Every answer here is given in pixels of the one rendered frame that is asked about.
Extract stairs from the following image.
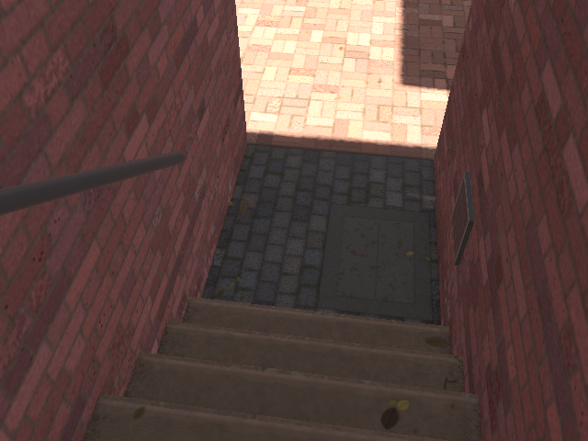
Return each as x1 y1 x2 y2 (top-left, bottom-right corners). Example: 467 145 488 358
83 300 482 441

